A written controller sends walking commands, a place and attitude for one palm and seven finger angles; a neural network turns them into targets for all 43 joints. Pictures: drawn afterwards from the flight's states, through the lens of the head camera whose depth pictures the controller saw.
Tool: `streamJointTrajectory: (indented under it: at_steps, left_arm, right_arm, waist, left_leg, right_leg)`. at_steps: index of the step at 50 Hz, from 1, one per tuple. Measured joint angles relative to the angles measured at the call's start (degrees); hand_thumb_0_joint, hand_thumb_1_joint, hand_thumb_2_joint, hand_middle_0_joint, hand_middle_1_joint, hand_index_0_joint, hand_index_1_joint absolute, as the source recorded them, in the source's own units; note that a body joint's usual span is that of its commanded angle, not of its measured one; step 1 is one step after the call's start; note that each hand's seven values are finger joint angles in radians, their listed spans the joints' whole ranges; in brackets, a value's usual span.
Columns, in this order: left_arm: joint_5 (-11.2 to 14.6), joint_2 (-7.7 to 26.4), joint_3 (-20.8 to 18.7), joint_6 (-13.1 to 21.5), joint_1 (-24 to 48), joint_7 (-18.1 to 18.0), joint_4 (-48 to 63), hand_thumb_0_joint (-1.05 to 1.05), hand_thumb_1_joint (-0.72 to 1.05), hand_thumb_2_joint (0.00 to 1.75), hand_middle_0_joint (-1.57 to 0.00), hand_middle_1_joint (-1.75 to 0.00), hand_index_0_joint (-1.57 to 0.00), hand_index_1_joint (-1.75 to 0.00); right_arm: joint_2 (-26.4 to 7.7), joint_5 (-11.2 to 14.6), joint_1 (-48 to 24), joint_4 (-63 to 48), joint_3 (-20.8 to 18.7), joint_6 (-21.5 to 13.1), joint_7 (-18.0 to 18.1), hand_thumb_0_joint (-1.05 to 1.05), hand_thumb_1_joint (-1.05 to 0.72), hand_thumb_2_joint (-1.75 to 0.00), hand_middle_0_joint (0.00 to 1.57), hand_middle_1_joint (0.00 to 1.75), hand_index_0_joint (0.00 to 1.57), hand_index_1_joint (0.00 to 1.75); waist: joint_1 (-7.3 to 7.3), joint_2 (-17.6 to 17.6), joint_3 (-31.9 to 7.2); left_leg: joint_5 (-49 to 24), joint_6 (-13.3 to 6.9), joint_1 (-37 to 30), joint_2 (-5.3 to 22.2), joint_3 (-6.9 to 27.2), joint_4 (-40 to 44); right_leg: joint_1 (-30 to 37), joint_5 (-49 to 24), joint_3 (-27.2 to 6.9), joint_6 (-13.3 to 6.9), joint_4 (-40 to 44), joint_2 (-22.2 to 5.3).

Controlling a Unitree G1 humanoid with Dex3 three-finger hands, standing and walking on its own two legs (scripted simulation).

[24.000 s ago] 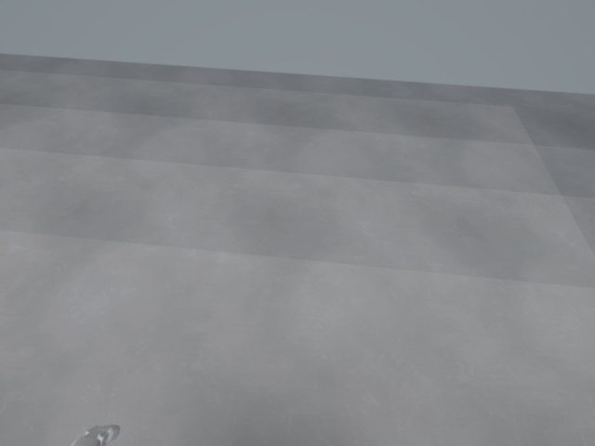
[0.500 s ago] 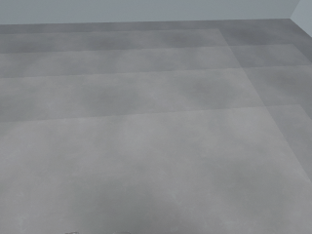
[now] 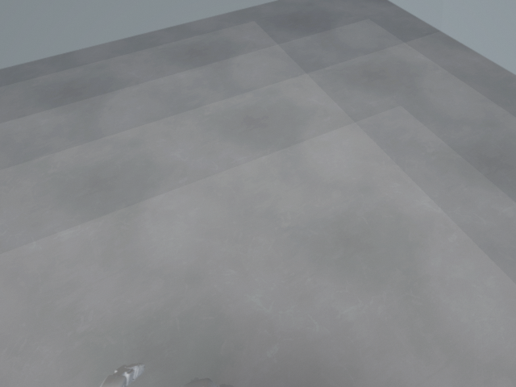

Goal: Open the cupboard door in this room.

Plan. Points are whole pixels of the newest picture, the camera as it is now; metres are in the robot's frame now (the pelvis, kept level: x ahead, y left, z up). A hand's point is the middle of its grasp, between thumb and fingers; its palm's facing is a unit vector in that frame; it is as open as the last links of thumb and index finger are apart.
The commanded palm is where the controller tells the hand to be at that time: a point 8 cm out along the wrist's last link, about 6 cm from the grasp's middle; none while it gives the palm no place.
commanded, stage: turn or walk to find it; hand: left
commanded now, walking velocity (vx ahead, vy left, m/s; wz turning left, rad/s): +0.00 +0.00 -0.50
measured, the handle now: out of the picture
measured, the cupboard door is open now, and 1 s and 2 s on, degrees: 0 0 0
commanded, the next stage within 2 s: none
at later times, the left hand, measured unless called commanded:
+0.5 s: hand out of the picture +0.11 +0.22 -0.16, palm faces -0.19 -0.96 -0.22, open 7.4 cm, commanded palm none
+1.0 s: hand out of the picture +0.13 +0.11 -0.14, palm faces -0.45 -0.86 -0.24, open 7.4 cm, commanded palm none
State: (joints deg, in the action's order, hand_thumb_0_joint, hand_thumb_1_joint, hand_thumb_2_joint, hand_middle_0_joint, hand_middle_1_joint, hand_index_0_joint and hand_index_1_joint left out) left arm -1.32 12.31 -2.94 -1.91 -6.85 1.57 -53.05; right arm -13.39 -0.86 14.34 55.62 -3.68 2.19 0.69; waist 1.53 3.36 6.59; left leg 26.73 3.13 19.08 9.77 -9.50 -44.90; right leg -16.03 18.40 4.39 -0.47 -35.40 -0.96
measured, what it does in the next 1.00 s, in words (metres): steps on the spot, turning right: left foot, then right foot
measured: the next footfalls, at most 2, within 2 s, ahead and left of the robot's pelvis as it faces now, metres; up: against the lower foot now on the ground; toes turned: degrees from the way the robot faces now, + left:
left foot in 0.36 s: +0.06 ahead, +0.12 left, +0.00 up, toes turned -7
right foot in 0.76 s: -0.04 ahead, -0.13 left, +0.00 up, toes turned -27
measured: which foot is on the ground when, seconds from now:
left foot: up 0.00-0.34, down 0.36-0.76, up 0.78-1.00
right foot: down 0.00-0.36, up 0.38-0.74, down 0.76-1.00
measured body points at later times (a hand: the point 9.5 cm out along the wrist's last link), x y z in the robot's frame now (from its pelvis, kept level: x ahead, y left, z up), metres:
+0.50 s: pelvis -0.01 +0.02 +0.01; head +0.03 +0.04 +0.46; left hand +0.12 +0.27 -0.14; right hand +0.02 -0.24 -0.11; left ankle +0.02 +0.13 -0.72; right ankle -0.06 -0.10 -0.65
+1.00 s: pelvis -0.03 -0.03 +0.02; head +0.01 -0.06 +0.46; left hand +0.16 +0.15 -0.12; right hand -0.10 -0.29 -0.14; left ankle +0.03 +0.11 -0.66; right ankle -0.08 -0.11 -0.72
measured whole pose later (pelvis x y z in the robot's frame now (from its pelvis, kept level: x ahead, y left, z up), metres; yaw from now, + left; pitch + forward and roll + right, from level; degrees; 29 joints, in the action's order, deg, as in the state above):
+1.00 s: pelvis -0.03 -0.03 +0.02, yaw -28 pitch +1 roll +1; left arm -1.4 10.8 -2.5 -1.3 -9.7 0.9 -53.5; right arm -14.8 -1.4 10.6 54.2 -3.4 3.0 0.5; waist 0.2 1.5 5.3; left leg 23.6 4.5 26.6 5.0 -3.1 -57.5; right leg -14.3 15.2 -0.3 -2.3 -28.6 1.1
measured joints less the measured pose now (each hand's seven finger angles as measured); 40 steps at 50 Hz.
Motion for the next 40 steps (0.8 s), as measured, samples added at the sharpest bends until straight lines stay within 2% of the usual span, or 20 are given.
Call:
streamJointTrajectory:
  at_steps: [1, 3, 7, 12, 15, 17, 18, 19, 22, 24, 27, 30, 34, 37, 38, 39, 40]
  left_arm:
    - [0.1, -0.6, 0.1, 0.3, 0.1, -0.3, 0.2, 0.0, 0.91, 0.9, -0.2, -0.3, -0.2, -0.29]
    - [0.1, -1.4, 0.2, 0.3, 0.0, -0.9, 0.5, 0.0, 0.9, 0.9, -0.2, -0.3, -0.2, -0.29]
    - [-0.1, -1.8, 0.4, -0.2, -0.8, -1.2, 0.3, 0.0, 0.9, 0.9, -0.2, -0.3, -0.21, -0.29]
    - [-0.4, -1.1, 0.2, -0.4, -2.0, -1.0, 0.0, 0.0, 0.9, 0.9, -0.21, -0.3, -0.21, -0.3]
    - [-0.4, -0.2, -0.1, -0.6, -2.5, -0.9, 0.0, 0.0, 0.9, 0.9, -0.21, -0.3, -0.21, -0.3]
    - [-0.3, 0.5, -0.4, -0.9, -2.9, -0.9, -0.1, 0.0, 0.9, 0.9, -0.21, -0.3, -0.21, -0.3]
    - [-0.1, 0.8, -0.6, -1.2, -3.2, -1.0, -0.1, 0.0, 0.9, 0.9, -0.21, -0.3, -0.21, -0.3]
    - [0.2, 1.4, -0.8, -1.5, -3.2, -0.9, -0.1, 0.0, 0.9, 0.9, -0.21, -0.3, -0.21, -0.3]
    - [-0.1, 2.5, -1.4, -2.5, -3.2, -0.7, -0.4, 0.0, 0.9, 0.9, -0.2, -0.3, -0.2, -0.29]
    - [-0.4, 2.9, -1.8, -2.6, -3.3, -0.1, -0.5, 0.0, 0.9, 0.9, -0.2, -0.3, -0.2, -0.29]
    - [-0.3, 3.1, -2.1, -2.6, -3.7, 0.4, -0.3, 0.0, 0.91, 0.9, -0.2, -0.3, -0.2, -0.29]
    - [-0.3, 2.9, -2.0, -2.8, -3.6, 0.6, -0.2, 0.0, 0.91, 0.9, -0.2, -0.3, -0.2, -0.29]
    - [-0.1, 2.2, -1.3, -2.6, -2.7, 0.6, -0.2, 0.0, 0.91, 0.9, -0.2, -0.3, -0.2, -0.29]
    - [0.0, 1.7, -0.6, -1.6, -2.0, 0.7, 0.2, 0.0, 0.91, 0.9, -0.2, -0.3, -0.2, -0.29]
    - [-0.1, 1.5, -0.4, -0.9, -1.8, 0.5, 0.3, 0.0, 0.91, 0.9, -0.2, -0.3, -0.2, -0.29]
    - [-0.1, 0.8, -0.2, -0.3, -1.3, 0.3, 0.2, 0.0, 0.91, 0.9, -0.2, -0.3, -0.2, -0.29]
    - [0.0, 0.2, 0.0, 0.1, -1.1, 0.0, 0.3, 0.0, 0.91, 0.9, -0.2, -0.3, -0.2, -0.29]
  right_arm:
    - [-0.5, 0.1, -0.5, 0.2, -0.1, 0.8, 0.4, 0.01, -0.9, -0.89, 0.2, 0.3, 0.2, 0.3]
    - [-1.1, 0.0, -1.5, 0.4, -0.1, 1.6, 0.8, 0.01, -0.9, -0.89, 0.2, 0.3, 0.2, 0.3]
    - [-1.4, -0.1, -3.2, -0.5, -0.1, 1.4, 0.5, 0.01, -0.9, -0.9, 0.2, 0.3, 0.2, 0.3]
    - [-0.9, 0.0, -4.9, -2.1, 0.3, 0.8, 0.4, 0.01, -0.91, -0.9, 0.19, 0.3, 0.2, 0.3]
    - [-0.4, 0.2, -5.8, -2.8, 0.7, 0.2, 0.5, 0.01, -0.9, -0.9, 0.19, 0.3, 0.2, 0.3]
    - [0.0, 0.4, -6.0, -3.4, 1.0, -0.4, 0.6, 0.01, -0.9, -0.9, 0.2, 0.3, 0.2, 0.3]
    - [0.1, 0.5, -5.8, -3.8, 1.3, -1.0, 0.6, 0.01, -0.9, -0.9, 0.2, 0.3, 0.2, 0.3]
    - [0.5, 0.4, -5.8, -3.9, 1.4, -1.5, 0.7, 0.01, -0.9, -0.9, 0.2, 0.3, 0.2, 0.3]
    - [1.3, -0.2, -5.2, -4.5, 2.1, -1.7, 0.5, 0.01, -0.9, -0.9, 0.2, 0.3, 0.2, 0.3]
    - [1.7, -0.5, -4.4, -4.5, 2.3, -1.7, 0.6, 0.01, -0.9, -0.9, 0.2, 0.3, 0.2, 0.3]
    - [2.1, -0.6, -3.4, -4.0, 2.2, -1.5, 0.5, 0.01, -0.9, -0.89, 0.2, 0.3, 0.2, 0.3]
    - [2.3, -0.5, -2.7, -3.4, 1.8, -1.6, 0.3, 0.01, -0.9, -0.89, 0.2, 0.3, 0.2, 0.3]
    - [1.9, -0.6, -2.1, -2.4, 1.1, -1.4, -0.1, 0.01, -0.9, -0.89, 0.2, 0.3, 0.2, 0.3]
    - [1.1, -0.4, -1.3, -1.8, 0.5, -1.0, -0.4, 0.01, -0.9, -0.89, 0.2, 0.3, 0.2, 0.3]
    - [0.6, -0.2, -1.1, -1.6, 0.3, -0.7, -0.5, 0.01, -0.9, -0.89, 0.2, 0.3, 0.2, 0.3]
    - [-0.1, -0.1, -1.2, -1.2, 0.1, -0.2, -0.4, 0.01, -0.9, -0.89, 0.2, 0.3, 0.2, 0.3]
    - [-0.7, 0.0, -1.4, -0.9, -0.1, 0.6, -0.1, 0.01, -0.9, -0.89, 0.2, 0.3, 0.2, 0.3]
  waist:
    - [-0.06, 0.2, 0.2]
    - [-0.34, 0.0, 0.5]
    - [-0.52, -1.1, 0.1]
    - [-1.37, -2.6, -0.9]
    - [-2.1, -3.6, -1.4]
    - [-2.36, -4.4, -1.8]
    - [-2.35, -4.3, -2.2]
    - [-2.32, -5.2, -2.3]
    - [-2.7, -5.9, -1.9]
    - [-2.6, -5.5, -1.8]
    - [-2.71, -4.9, -1.7]
    - [-2.42, -4.0, -1.4]
    - [-1.61, -2.8, -0.6]
    - [-1.12, -1.9, -0.4]
    - [-1.07, -1.3, -0.4]
    - [-0.72, -0.2, 0.0]
    - [-0.54, 0.3, 0.1]
  left_leg:
    - [2.6, 0.0, 2.1, -1.1, 2.2, -5.1]
    - [2.8, 0.1, 5.5, -3.1, 4.8, -13.1]
    - [-1.5, 0.9, 8.4, -4.6, 6.3, -16.6]
    - [-2.5, 1.0, 6.5, -5.8, 7.0, -9.5]
    - [-2.7, 0.6, 3.4, -6.7, 7.1, -2.0]
    - [-5.6, 0.2, 0.1, -7.4, 6.9, 5.5]
    - [-7.8, -0.2, -2.1, -7.4, 6.8, 10.5]
    - [-9.3, -1.4, -2.5, -7.7, 6.2, 11.8]
    - [-9.5, -3.6, -2.8, -6.9, 4.1, 11.1]
    - [-10.2, -3.9, -3.8, -6.2, 3.3, 12.8]
    - [-11.4, -3.7, -5.1, -5.2, 1.8, 15.3]
    - [-11.7, -3.3, -5.6, -4.0, 0.4, 16.1]
    - [-10.5, -2.1, -5.2, -1.9, -1.8, 14.1]
    - [-8.3, -0.7, -3.6, -0.2, -3.2, 9.7]
    - [-7.1, -0.2, -2.5, 0.7, -3.1, 6.9]
    - [-2.9, 0.0, -0.8, 0.9, -1.2, 2.8]
    - [0.8, -0.1, 1.2, 0.1, 1.3, -2.1]
  right_leg:
    - [-0.2, 0.4, -0.4, -0.6, -0.5, 0.2]
    - [0.1, -0.1, -1.5, -1.2, 0.6, 0.6]
    - [1.0, -2.6, -3.6, -1.4, 3.9, 1.3]
    - [0.6, -4.2, -6.1, -1.4, 5.5, 2.4]
    - [-0.3, -4.6, -7.6, -1.0, 5.1, 3.1]
    - [-1.4, -4.3, -8.5, -0.4, 3.9, 3.6]
    - [-2.2, -3.9, -8.9, 0.0, 2.7, 4.1]
    - [-3.3, -2.8, -9.5, 0.1, 0.7, 4.0]
    - [-8.5, 7.8, -8.5, 1.4, -14.5, 4.2]
    - [-11.0, 7.9, -6.9, 2.2, -23.7, 3.5]
    - [-12.1, 6.2, -5.1, 3.4, -28.5, 1.3]
    - [-10.4, 6.8, -3.6, 4.0, -24.8, -0.6]
    - [-6.0, 8.0, -1.7, 3.7, -13.9, -1.7]
    - [-0.8, 1.4, -0.2, 2.7, -1.6, -1.3]
    - [0.0, -1.7, 0.0, 1.6, 0.7, -0.8]
    - [-0.4, -1.1, 0.3, 0.5, -0.4, -0.1]
    - [-0.8, 0.1, 0.2, -0.4, -1.4, 0.2]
